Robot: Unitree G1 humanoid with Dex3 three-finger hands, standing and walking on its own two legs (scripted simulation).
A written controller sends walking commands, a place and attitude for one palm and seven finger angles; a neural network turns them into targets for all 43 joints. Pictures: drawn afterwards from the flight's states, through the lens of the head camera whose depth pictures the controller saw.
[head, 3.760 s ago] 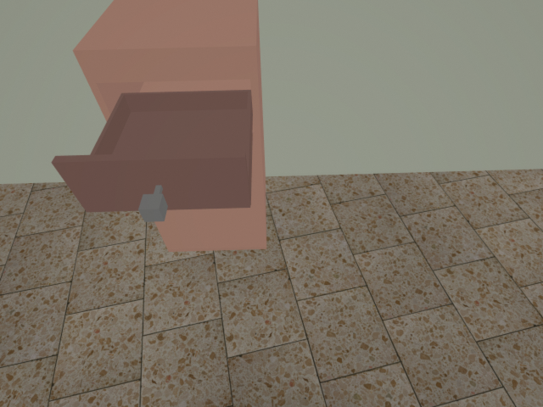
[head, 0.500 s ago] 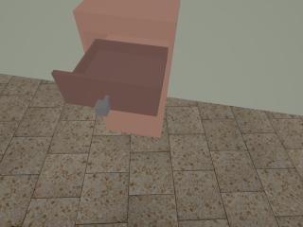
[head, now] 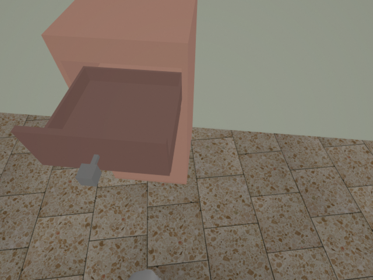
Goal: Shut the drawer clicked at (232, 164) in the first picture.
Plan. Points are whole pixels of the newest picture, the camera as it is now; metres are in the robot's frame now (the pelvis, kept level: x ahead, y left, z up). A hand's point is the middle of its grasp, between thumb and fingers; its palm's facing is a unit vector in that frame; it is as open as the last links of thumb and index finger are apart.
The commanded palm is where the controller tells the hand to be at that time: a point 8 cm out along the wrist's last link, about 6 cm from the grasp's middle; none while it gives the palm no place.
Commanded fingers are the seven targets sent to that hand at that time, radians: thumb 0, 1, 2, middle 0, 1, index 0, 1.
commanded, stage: come to a stop and stand still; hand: left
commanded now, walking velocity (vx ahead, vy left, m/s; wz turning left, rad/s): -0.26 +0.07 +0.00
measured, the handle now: (91, 168) +0.38 +0.27 -0.04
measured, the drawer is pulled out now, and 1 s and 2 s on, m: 0.30 0.30 0.30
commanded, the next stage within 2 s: look again from close up in 1.56 s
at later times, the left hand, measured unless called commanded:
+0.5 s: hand out of the picture +0.06 +0.19 -0.16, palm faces +0.03 -0.95 -0.31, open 7.4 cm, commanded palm none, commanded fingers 0.00 0.90 0.90 -0.20 -0.30 -0.20 -0.30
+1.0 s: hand out of the picture +0.02 +0.22 -0.18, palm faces -0.01 -0.97 -0.23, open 7.3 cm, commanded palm none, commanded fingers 0.00 0.90 0.90 -0.20 -0.30 -0.20 -0.30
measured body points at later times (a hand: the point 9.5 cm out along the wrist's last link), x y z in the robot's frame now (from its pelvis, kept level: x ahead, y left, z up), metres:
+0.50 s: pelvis +0.03 -0.02 +0.00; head +0.08 -0.04 +0.44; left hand +0.06 +0.24 -0.14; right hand +0.12 -0.26 -0.17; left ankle +0.02 +0.13 -0.70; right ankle -0.01 -0.10 -0.74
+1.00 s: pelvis -0.03 +0.03 -0.01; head -0.05 +0.03 +0.44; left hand +0.02 +0.27 -0.16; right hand +0.01 -0.20 -0.16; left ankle +0.00 +0.13 -0.74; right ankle -0.01 -0.10 -0.74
